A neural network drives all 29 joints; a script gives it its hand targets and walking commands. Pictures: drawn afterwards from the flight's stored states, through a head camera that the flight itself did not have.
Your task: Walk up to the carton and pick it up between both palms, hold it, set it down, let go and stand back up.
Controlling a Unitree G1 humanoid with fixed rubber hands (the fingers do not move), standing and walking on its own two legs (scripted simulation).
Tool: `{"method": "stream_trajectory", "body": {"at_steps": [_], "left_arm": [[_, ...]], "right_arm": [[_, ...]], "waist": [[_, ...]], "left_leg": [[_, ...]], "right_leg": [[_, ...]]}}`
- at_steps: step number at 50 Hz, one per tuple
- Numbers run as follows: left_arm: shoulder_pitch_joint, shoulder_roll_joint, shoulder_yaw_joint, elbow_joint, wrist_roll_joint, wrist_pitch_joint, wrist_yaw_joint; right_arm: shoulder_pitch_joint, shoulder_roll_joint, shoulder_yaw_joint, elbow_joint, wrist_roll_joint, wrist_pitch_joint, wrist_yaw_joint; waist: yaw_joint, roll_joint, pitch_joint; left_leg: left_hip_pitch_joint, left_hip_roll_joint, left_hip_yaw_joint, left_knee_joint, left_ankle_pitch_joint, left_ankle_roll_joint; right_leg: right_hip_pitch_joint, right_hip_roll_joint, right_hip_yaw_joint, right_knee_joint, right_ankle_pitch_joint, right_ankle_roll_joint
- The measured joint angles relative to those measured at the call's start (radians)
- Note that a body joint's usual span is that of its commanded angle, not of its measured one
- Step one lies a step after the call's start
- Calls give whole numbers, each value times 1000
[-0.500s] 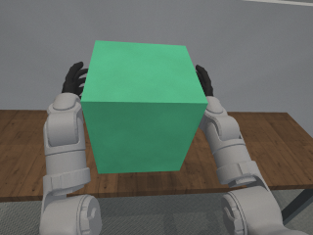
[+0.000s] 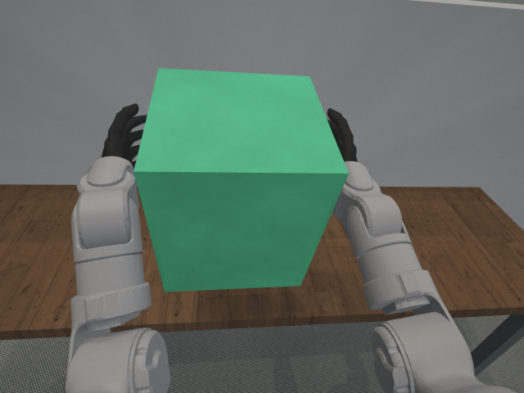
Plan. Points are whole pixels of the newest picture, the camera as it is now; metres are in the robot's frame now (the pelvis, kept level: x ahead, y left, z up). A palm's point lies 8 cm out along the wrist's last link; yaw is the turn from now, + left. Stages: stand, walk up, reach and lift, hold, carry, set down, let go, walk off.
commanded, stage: hold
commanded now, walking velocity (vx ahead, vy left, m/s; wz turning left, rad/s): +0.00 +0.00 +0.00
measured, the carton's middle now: (235, 186) +0.36 +0.02 +0.19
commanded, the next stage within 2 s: set down in 0.88 s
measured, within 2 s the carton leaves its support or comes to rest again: neither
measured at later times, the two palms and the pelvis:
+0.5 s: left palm (119, 164) +0.35 +0.17 +0.23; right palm (340, 164) +0.36 -0.14 +0.23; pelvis +0.00 +0.00 +0.00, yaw +0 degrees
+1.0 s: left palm (121, 159) +0.36 +0.17 +0.23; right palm (341, 161) +0.36 -0.14 +0.23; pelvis +0.00 +0.00 +0.00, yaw +0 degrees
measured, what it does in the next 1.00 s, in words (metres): stands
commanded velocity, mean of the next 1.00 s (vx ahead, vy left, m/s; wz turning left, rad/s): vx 0.00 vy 0.00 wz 0.00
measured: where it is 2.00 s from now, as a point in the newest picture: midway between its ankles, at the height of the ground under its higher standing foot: outside the picture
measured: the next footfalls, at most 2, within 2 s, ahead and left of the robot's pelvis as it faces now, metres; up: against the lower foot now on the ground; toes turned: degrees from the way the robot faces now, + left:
none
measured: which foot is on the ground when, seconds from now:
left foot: down 0.00-1.00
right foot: down 0.00-1.00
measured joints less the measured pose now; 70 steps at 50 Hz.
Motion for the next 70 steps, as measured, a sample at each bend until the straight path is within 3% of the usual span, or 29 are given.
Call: {"method": "stream_trajectory", "body": {"at_steps": [49, 55, 65, 70], "left_arm": [[-16, 7, 3, 36, -6, -23, -2], [-35, -4, 12, 63, 16, -98, -8], [-26, -35, 28, 145, 81, -271, -41], [33, -43, -12, 137, 54, -318, -19]], "right_arm": [[-2, 12, -19, 6, -36, -8, 5], [0, 33, -61, 29, -88, -89, 32], [57, 89, -147, 131, -239, -313, 83], [128, 93, -139, 126, -244, -394, 81]], "waist": [[-1, -4, -4], [3, -5, 3], [31, -19, 62], [42, -27, 92]], "left_leg": [[-1, 0, -5, -2, 1, -1], [17, -4, -5, -13, 3, 0], [61, -11, -7, -38, 8, 2], [45, -9, -14, -28, 2, -2]], "right_leg": [[1, 1, -4, -3, -1, -1], [16, -3, -4, -6, -3, 1], [51, -9, -7, -9, -12, 1], [46, -7, -14, -14, -12, 0]]}}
